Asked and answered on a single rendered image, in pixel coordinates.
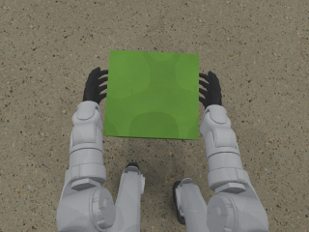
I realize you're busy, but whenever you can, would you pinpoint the left robot upper arm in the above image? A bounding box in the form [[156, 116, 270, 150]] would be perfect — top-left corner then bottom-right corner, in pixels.
[[56, 186, 117, 232]]

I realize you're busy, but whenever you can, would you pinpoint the left robot thigh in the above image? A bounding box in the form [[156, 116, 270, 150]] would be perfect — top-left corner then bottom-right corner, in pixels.
[[106, 171, 145, 232]]

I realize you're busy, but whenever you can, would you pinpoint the right robot upper arm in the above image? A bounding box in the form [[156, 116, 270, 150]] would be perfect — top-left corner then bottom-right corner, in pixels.
[[206, 191, 269, 232]]

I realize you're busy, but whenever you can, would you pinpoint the carton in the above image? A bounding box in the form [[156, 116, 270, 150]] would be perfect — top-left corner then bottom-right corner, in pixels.
[[103, 49, 200, 140]]

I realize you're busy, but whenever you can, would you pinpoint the left robot forearm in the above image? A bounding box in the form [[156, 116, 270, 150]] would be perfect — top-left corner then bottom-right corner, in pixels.
[[56, 101, 106, 230]]

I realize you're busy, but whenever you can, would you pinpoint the left robot hand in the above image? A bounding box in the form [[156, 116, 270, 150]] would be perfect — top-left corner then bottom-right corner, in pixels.
[[82, 67, 108, 105]]

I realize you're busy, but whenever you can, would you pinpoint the right robot forearm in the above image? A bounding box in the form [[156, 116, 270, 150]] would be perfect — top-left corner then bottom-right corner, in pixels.
[[200, 104, 262, 204]]

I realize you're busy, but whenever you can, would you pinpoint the robot left shin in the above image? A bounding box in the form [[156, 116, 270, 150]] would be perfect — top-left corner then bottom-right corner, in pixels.
[[120, 166, 141, 183]]

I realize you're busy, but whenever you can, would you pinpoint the right robot hand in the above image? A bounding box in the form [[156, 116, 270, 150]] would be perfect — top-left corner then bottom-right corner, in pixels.
[[199, 71, 222, 110]]

